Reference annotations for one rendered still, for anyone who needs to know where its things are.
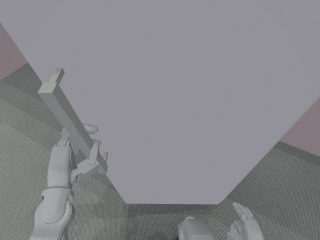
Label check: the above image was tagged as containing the robot left hand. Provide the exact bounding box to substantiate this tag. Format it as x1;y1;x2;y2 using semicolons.
47;123;101;189

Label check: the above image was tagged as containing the fridge door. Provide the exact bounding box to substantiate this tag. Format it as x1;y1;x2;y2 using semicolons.
0;0;320;205

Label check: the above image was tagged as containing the handle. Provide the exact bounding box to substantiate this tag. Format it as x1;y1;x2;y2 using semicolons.
38;67;108;174

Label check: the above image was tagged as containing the robot right hand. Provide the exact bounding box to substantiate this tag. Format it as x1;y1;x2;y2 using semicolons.
227;202;264;240

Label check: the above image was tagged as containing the robot right thigh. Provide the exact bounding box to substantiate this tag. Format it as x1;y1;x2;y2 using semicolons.
178;219;217;240

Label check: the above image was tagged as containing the left robot forearm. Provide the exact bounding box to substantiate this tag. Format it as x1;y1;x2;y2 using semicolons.
28;186;75;240

